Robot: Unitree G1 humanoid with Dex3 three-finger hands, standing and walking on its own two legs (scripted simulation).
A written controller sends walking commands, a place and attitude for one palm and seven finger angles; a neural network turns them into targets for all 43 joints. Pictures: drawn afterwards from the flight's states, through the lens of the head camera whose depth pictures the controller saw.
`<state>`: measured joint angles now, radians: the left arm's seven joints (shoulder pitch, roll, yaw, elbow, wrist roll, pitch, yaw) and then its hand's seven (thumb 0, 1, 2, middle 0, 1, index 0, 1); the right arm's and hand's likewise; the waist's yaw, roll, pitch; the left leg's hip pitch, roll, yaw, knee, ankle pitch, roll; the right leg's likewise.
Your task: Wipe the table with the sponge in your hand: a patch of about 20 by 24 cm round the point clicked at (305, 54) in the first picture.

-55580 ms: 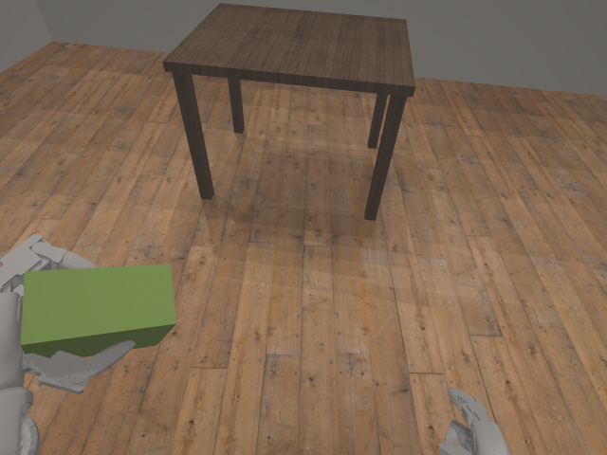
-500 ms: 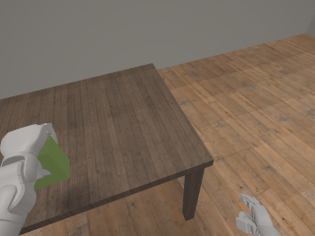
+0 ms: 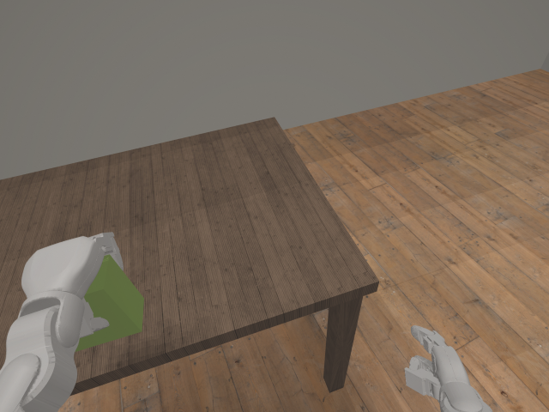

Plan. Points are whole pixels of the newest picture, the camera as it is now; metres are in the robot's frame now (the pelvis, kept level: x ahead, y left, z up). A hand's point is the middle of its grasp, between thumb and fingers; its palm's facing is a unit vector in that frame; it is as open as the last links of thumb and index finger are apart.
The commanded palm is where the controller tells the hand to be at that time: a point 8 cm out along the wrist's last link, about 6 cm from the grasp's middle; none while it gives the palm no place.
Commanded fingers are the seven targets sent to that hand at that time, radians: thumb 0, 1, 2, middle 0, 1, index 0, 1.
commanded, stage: bring the sponge back beside the body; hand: left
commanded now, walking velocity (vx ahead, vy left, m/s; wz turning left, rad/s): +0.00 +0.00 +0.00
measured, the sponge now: (98, 311) +0.22 +0.31 +0.04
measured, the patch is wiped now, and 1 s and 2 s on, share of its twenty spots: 1.00 1.00 1.00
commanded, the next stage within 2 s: step back with the hand held close in 1.02 s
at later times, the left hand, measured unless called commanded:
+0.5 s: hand (89, 309) +0.19 +0.27 +0.11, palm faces +0.05 -0.09 -0.99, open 9.9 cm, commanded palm +0.16 +0.28 +0.18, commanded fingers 0.00 0.10 1.30 -1.20 -1.60 -1.20 -1.60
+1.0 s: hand (78, 314) +0.18 +0.28 +0.11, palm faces +0.11 -0.10 -0.99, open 9.9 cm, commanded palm +0.15 +0.27 +0.18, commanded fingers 0.00 0.10 1.30 -1.20 -1.60 -1.20 -1.60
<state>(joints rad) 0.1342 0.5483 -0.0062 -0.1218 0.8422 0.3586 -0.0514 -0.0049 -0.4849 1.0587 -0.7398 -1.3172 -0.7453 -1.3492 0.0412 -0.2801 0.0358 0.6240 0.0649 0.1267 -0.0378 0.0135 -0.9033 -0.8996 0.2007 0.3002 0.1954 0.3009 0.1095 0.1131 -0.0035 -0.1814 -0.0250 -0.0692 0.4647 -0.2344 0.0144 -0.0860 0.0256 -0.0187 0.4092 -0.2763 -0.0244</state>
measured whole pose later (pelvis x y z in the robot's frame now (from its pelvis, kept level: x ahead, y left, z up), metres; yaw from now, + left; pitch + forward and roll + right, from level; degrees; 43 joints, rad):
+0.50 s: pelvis -0.01 -0.01 +0.00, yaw -1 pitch -5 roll -1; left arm 0.29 0.55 -0.01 -0.31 0.85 0.34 -0.01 -0.01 -0.49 1.06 -0.74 -1.32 -0.75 -1.35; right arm 0.05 -0.27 0.03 0.62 0.05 0.11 -0.04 0.01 -0.90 -0.90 0.20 0.30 0.20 0.30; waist 0.13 0.11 0.00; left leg -0.16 -0.01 -0.06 0.47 -0.23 0.00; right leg -0.07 0.04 -0.01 0.42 -0.27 -0.04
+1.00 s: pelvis -0.02 -0.01 +0.00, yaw -2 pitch -5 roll -1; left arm 0.30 0.53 0.01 -0.33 0.84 0.43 0.02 -0.01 -0.49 1.06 -0.74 -1.32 -0.75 -1.35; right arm 0.02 -0.26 0.04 0.63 0.06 0.10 -0.04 0.01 -0.90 -0.90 0.20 0.30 0.20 0.30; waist 0.13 0.12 -0.01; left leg -0.15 0.00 -0.05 0.47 -0.23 -0.01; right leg -0.07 0.05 0.00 0.43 -0.27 -0.04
